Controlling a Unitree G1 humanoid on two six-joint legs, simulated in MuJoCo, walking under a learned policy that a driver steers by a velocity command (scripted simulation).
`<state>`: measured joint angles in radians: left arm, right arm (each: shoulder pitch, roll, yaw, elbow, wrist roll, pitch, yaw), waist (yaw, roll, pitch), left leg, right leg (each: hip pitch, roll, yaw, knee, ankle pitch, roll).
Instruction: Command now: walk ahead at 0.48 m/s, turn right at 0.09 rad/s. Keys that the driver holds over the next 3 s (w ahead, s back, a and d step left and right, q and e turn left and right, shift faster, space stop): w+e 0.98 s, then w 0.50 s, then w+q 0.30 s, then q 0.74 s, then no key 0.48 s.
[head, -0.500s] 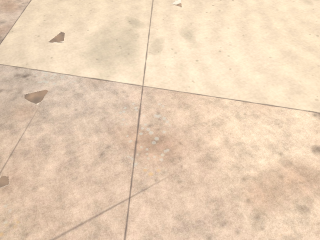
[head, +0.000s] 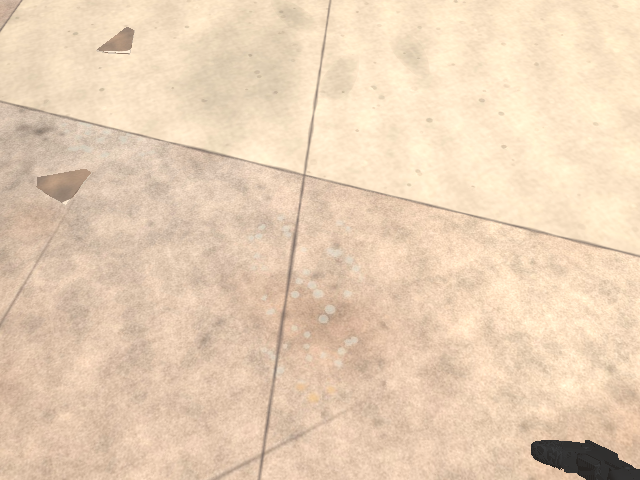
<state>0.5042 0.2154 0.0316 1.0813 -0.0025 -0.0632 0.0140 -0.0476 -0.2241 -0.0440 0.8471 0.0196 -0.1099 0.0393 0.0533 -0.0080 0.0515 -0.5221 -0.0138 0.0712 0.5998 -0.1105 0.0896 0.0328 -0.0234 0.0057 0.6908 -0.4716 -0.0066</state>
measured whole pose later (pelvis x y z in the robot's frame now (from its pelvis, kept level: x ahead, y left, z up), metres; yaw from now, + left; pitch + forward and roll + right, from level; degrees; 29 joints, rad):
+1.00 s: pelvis +0.58 -0.11 +0.01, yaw -31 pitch +3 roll -1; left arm 0.39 0.28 0.09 0.78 -0.02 -0.05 0.02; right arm 0.01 -0.27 -0.05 0.76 0.00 -0.13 0.02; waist 0.08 0.04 0.00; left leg -0.48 0.00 -0.06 0.45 -0.02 0.00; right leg -0.07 0.10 0.21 0.47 -0.43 -0.06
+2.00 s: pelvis +0.99 -0.40 +0.01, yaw -23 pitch +2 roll -2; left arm 0.30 0.27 0.08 0.83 -0.02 -0.05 0.04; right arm 0.08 -0.26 -0.06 0.72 0.00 -0.03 0.07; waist 0.06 0.03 0.04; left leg -0.57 0.03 0.04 0.60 -0.05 0.05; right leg 0.01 -0.02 -0.26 0.38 -0.41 0.01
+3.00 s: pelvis +1.07 -0.45 +0.02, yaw +2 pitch +0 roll +0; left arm 0.21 0.26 0.03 0.77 0.02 -0.01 0.01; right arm 0.18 -0.22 -0.03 0.68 -0.02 0.03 0.00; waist 0.03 -0.03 0.02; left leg -0.21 -0.02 -0.04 0.51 -0.30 0.01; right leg -0.25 -0.06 -0.02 0.50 -0.24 0.05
